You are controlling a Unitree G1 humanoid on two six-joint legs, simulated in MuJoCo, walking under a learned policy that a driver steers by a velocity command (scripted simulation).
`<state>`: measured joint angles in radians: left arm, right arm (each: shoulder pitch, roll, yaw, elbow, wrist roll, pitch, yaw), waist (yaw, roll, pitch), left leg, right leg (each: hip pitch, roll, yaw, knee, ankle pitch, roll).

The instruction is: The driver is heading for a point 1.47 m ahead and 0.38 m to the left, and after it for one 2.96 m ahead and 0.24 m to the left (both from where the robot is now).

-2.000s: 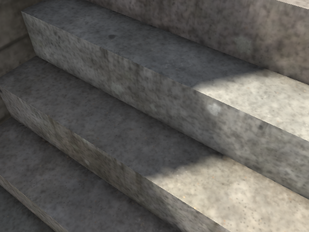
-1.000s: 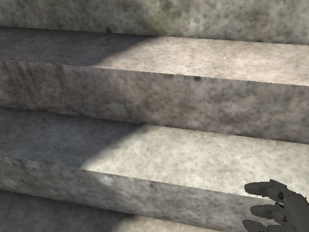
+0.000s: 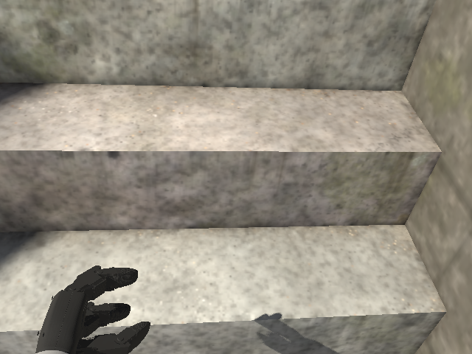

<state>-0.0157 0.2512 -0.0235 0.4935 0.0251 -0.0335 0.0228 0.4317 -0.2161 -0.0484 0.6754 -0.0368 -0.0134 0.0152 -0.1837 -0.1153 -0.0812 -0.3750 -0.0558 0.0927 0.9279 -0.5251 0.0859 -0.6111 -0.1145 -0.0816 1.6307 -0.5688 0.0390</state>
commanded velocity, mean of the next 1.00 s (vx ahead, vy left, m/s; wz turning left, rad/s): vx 0.10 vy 0.00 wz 0.58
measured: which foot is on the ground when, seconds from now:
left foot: down 0.00-0.22, up 0.24-0.62, down 0.64-0.96, up 0.98-1.00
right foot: up 0.00-0.22, down 0.24-0.64, up 0.66-0.94, down 0.96-1.00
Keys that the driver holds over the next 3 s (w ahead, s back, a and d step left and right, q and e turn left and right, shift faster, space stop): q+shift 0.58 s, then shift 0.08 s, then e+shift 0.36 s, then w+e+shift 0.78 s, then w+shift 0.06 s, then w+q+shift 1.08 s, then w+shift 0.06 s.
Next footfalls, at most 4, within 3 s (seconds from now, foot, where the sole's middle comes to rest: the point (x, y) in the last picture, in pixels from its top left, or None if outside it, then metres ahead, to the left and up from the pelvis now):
0.24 right None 0.09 -0.11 -0.72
0.64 left None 0.05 0.20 -0.72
0.96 right None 0.01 -0.09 -0.72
1.28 left None -0.14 0.21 -0.94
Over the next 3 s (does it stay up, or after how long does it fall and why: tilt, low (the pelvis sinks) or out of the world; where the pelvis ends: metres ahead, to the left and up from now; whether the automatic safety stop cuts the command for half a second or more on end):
stays up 0.35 0.20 0.28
